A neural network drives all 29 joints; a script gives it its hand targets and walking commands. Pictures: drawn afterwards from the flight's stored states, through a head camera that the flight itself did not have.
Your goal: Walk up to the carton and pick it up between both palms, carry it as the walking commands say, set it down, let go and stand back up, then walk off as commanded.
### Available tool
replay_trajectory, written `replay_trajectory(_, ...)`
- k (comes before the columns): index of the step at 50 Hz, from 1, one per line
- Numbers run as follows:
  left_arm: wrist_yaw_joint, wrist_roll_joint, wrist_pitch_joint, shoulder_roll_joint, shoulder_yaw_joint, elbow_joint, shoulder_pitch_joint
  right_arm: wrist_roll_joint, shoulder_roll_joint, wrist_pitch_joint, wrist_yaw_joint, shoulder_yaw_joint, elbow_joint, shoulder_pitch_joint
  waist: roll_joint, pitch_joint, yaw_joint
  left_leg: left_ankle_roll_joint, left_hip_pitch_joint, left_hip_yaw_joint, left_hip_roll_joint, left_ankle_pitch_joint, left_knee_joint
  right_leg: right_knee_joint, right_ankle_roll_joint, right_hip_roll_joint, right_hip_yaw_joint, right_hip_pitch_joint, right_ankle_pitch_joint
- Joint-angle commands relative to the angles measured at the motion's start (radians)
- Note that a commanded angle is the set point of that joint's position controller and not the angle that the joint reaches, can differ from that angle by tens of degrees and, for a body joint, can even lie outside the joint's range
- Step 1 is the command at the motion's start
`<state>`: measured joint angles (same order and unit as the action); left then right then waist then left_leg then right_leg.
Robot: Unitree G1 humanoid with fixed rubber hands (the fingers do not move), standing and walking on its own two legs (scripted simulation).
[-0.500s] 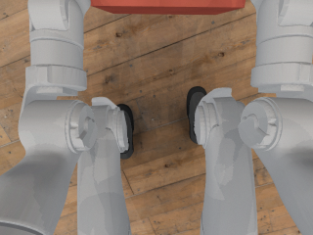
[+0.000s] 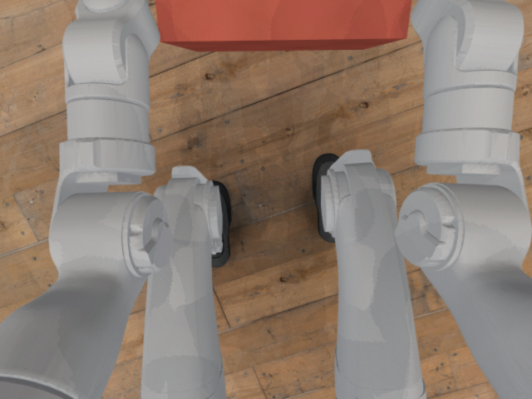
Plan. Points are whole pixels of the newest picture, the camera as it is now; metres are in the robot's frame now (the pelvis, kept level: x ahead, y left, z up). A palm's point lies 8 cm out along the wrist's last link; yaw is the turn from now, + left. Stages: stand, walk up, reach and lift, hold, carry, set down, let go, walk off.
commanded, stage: reach and lift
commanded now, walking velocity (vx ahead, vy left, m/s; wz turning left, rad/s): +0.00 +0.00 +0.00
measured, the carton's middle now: out of the picture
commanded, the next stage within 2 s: none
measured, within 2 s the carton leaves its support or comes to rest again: neither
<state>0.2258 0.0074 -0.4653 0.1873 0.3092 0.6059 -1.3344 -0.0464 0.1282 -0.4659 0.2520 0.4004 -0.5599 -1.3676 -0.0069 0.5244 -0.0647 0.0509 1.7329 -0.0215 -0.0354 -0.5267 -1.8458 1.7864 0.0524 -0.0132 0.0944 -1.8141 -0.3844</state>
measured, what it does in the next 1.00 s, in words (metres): rises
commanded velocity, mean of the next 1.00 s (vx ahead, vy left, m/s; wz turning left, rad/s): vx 0.00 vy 0.00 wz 0.00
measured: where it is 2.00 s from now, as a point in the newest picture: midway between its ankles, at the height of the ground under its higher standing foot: (272, 226)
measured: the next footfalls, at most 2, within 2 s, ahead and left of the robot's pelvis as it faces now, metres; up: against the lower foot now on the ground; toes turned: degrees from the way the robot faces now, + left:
none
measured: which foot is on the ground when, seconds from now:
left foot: down 0.00-1.00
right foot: down 0.00-1.00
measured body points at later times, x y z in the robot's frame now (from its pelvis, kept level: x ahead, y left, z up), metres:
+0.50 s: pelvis -0.01 +0.00 +0.05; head +0.32 -0.03 +0.35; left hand +0.54 +0.13 -0.04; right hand +0.53 -0.20 -0.03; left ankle +0.14 +0.13 -0.45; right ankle +0.18 -0.14 -0.45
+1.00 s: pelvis +0.00 +0.00 +0.11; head +0.29 -0.02 +0.44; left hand +0.52 +0.13 +0.03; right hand +0.50 -0.20 +0.04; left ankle +0.14 +0.13 -0.45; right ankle +0.18 -0.14 -0.45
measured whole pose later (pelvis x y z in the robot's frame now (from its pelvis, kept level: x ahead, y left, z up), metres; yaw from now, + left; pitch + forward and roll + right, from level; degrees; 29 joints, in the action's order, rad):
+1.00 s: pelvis +0.00 +0.00 +0.11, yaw -1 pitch +14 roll +2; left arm 0.21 0.00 -0.47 0.13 0.31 0.56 -1.13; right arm -0.08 0.04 -0.48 0.25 0.41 -0.47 -1.16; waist -0.01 0.52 -0.05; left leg 0.04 1.28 -0.02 -0.03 -0.45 -1.47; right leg 1.42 0.05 -0.02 0.10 -1.35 -0.32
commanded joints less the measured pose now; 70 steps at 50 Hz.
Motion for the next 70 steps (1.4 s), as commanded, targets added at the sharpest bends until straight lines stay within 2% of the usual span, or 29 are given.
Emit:
replay_trajectory(1, -0.470, 0.198, 0.052, -0.994, -0.573, -0.224, -0.889, 0.203, -1.011, 0.000, -0.471, -0.670, 0.071, -0.700, 0.008, -2.518, 0.009, -0.029, -0.505, 0.134, -0.118, 0.151, 0.248, -0.147, -0.030, -0.112, -0.190, 0.934, 0.181)
replay_trajectory(5, -0.473, 0.210, 0.050, -1.006, -0.588, -0.256, -0.897, 0.213, -1.033, -0.005, -0.473, -0.685, 0.092, -0.696, 0.009, -2.574, 0.012, -0.028, -0.551, 0.134, -0.120, 0.166, 0.272, -0.174, -0.029, -0.114, -0.185, 0.985, 0.194)
replay_trajectory(11, -0.482, 0.197, 0.044, -1.018, -0.569, -0.223, -0.875, 0.196, -1.057, -0.013, -0.482, -0.673, 0.067, -0.671, 0.002, -2.537, 0.011, -0.029, -0.557, 0.133, -0.117, 0.124, 0.317, -0.220, -0.030, -0.116, -0.181, 1.008, 0.152)
replay_trajectory(12, -0.483, 0.201, 0.044, -1.029, -0.583, -0.242, -0.867, 0.204, -1.066, -0.012, -0.482, -0.688, 0.090, -0.671, 0.016, -2.571, 0.024, -0.028, -0.586, 0.131, -0.118, 0.142, 0.325, -0.224, -0.029, -0.115, -0.179, 1.030, 0.169)
replay_trajectory(17, -0.491, 0.202, 0.042, -1.032, -0.578, -0.237, -0.872, 0.189, -1.075, -0.021, -0.484, -0.681, 0.079, -0.660, -0.001, -2.535, 0.014, -0.030, -0.586, 0.127, -0.118, 0.109, 0.361, -0.265, -0.029, -0.117, -0.173, 1.065, 0.138)
replay_trajectory(18, -0.492, 0.203, 0.041, -1.036, -0.587, -0.243, -0.865, 0.200, -1.095, -0.022, -0.485, -0.703, 0.093, -0.666, -0.003, -2.565, 0.029, -0.032, -0.610, 0.127, -0.116, 0.121, 0.370, -0.272, -0.026, -0.118, -0.171, 1.088, 0.150)
replay_trajectory(20, -0.494, 0.204, 0.040, -1.044, -0.592, -0.255, -0.863, 0.197, -1.095, -0.024, -0.486, -0.705, 0.105, -0.659, -0.003, -2.586, 0.032, -0.032, -0.637, 0.125, -0.117, 0.137, 0.385, -0.283, -0.027, -0.120, -0.172, 1.109, 0.163)
replay_trajectory(30, -0.511, 0.196, 0.043, -1.061, -0.593, -0.235, -0.807, 0.182, -1.133, -0.027, -0.494, -0.707, 0.070, -0.586, 0.003, -2.501, 0.033, -0.034, -0.667, 0.115, -0.113, 0.107, 0.464, -0.358, -0.028, -0.118, -0.154, 1.154, 0.141)
replay_trajectory(32, -0.516, 0.201, 0.045, -1.064, -0.601, -0.252, -0.804, 0.184, -1.141, -0.027, -0.496, -0.718, 0.089, -0.579, -0.007, -2.528, 0.036, -0.033, -0.685, 0.116, -0.116, 0.121, 0.474, -0.375, -0.024, -0.119, -0.152, 1.189, 0.156)
replay_trajectory(35, -0.517, 0.208, 0.045, -1.081, -0.623, -0.274, -0.793, 0.196, -1.152, -0.024, -0.497, -0.746, 0.124, -0.572, 0.008, -2.571, 0.041, -0.031, -0.741, 0.114, -0.115, 0.155, 0.490, -0.392, -0.025, -0.119, -0.145, 1.231, 0.186)
replay_trajectory(36, -0.517, 0.205, 0.044, -1.078, -0.611, -0.256, -0.782, 0.187, -1.139, -0.026, -0.497, -0.733, 0.107, -0.562, -0.003, -2.538, 0.033, -0.030, -0.729, 0.114, -0.114, 0.143, 0.497, -0.402, -0.025, -0.121, -0.148, 1.226, 0.173)
replay_trajectory(37, -0.518, 0.204, 0.046, -1.077, -0.617, -0.264, -0.772, 0.189, -1.150, -0.026, -0.497, -0.747, 0.110, -0.556, -0.008, -2.535, 0.042, -0.034, -0.738, 0.112, -0.114, 0.143, 0.506, -0.411, -0.023, -0.119, -0.142, 1.242, 0.172)
replay_trajectory(38, -0.518, 0.208, 0.046, -1.082, -0.627, -0.273, -0.783, 0.191, -1.155, -0.026, -0.497, -0.747, 0.114, -0.554, -0.003, -2.535, 0.034, -0.034, -0.746, 0.106, -0.113, 0.139, 0.515, -0.412, -0.024, -0.120, -0.144, 1.245, 0.171)
replay_trajectory(39, -0.518, 0.203, 0.047, -1.080, -0.617, -0.265, -0.763, 0.191, -1.148, -0.027, -0.497, -0.749, 0.111, -0.550, 0.001, -2.520, 0.046, -0.033, -0.750, 0.110, -0.114, 0.135, 0.521, -0.421, -0.025, -0.120, -0.140, 1.245, 0.164)
replay_trajectory(44, -0.520, 0.211, 0.049, -1.099, -0.638, -0.275, -0.734, 0.199, -1.172, -0.024, -0.499, -0.768, 0.119, -0.514, 0.000, -2.510, 0.045, -0.034, -0.803, 0.100, -0.113, 0.148, 0.563, -0.462, -0.025, -0.119, -0.131, 1.282, 0.172)
replay_trajectory(45, -0.520, 0.205, 0.050, -1.091, -0.624, -0.254, -0.731, 0.186, -1.158, -0.024, -0.501, -0.749, 0.088, -0.502, -0.003, -2.455, 0.044, -0.035, -0.782, 0.099, -0.110, 0.126, 0.571, -0.469, -0.026, -0.117, -0.133, 1.253, 0.147)
replay_trajectory(49, -0.523, 0.216, 0.053, -1.112, -0.659, -0.287, -0.717, 0.200, -1.181, -0.018, -0.502, -0.781, 0.129, -0.486, 0.001, -2.513, 0.040, -0.033, -0.856, 0.094, -0.111, 0.170, 0.598, -0.498, -0.026, -0.119, -0.127, 1.318, 0.195)
replay_trajectory(55, -0.523, 0.216, 0.056, -1.126, -0.673, -0.288, -0.673, 0.200, -1.186, -0.016, -0.507, -0.786, 0.120, -0.447, 0.004, -2.452, 0.040, -0.033, -0.912, 0.084, -0.107, 0.168, 0.654, -0.549, -0.029, -0.117, -0.127, 1.334, 0.182)
replay_trajectory(59, -0.527, 0.214, 0.058, -1.127, -0.675, -0.291, -0.661, 0.200, -1.197, -0.015, -0.508, -0.796, 0.132, -0.439, -0.002, -2.439, 0.051, -0.036, -0.932, 0.083, -0.108, 0.157, 0.692, -0.587, -0.027, -0.115, -0.115, 1.379, 0.175)
replay_trajectory(60, -0.529, 0.219, 0.058, -1.129, -0.682, -0.296, -0.658, 0.197, -1.194, -0.016, -0.510, -0.795, 0.133, -0.432, -0.007, -2.439, 0.038, -0.037, -0.952, 0.078, -0.105, 0.158, 0.705, -0.598, -0.028, -0.114, -0.117, 1.384, 0.176)
replay_trajectory(62, -0.533, 0.206, 0.057, -1.137, -0.673, -0.263, -0.637, 0.187, -1.202, -0.016, -0.513, -0.785, 0.108, -0.417, -0.002, -2.381, 0.044, -0.037, -0.946, 0.073, -0.102, 0.134, 0.727, -0.618, -0.031, -0.113, -0.115, 1.371, 0.147)
replay_trajectory(65, -0.535, 0.211, 0.059, -1.156, -0.688, -0.290, -0.633, 0.192, -1.211, -0.014, -0.520, -0.792, 0.133, -0.407, 0.007, -2.412, 0.042, -0.035, -1.008, 0.068, -0.098, 0.156, 0.759, -0.645, -0.034, -0.113, -0.115, 1.403, 0.168)
replay_trajectory(68, -0.541, 0.201, 0.063, -1.150, -0.671, -0.261, -0.612, 0.180, -1.220, -0.016, -0.525, -0.776, 0.091, -0.376, -0.003, -2.329, 0.051, -0.037, -0.991, 0.063, -0.095, 0.129, 0.795, -0.679, -0.036, -0.109, -0.109, 1.406, 0.139)
replay_trajectory(70, -0.544, 0.210, 0.065, -1.166, -0.695, -0.297, -0.608, 0.184, -1.232, -0.014, -0.528, -0.799, 0.130, -0.372, -0.001, -2.388, 0.046, -0.036, -1.039, 0.066, -0.098, 0.162, 0.811, -0.698, -0.034, -0.110, -0.104, 1.466, 0.176)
